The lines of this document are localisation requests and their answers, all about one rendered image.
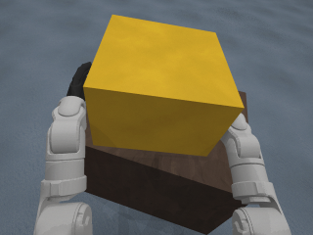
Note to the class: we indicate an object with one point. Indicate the right robot forearm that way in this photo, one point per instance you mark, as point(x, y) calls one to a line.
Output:
point(249, 176)

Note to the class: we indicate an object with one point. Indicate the left robot hand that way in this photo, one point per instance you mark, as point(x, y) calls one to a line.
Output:
point(78, 80)

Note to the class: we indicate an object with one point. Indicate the left robot upper arm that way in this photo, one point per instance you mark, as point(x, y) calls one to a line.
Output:
point(65, 219)

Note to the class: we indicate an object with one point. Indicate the left robot forearm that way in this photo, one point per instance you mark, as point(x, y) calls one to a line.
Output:
point(64, 154)

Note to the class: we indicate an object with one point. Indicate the pedestal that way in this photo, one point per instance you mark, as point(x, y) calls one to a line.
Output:
point(188, 190)

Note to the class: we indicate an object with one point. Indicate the carton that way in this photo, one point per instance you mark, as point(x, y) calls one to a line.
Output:
point(160, 87)

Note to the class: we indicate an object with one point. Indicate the right robot upper arm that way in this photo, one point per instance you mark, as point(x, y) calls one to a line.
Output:
point(258, 221)

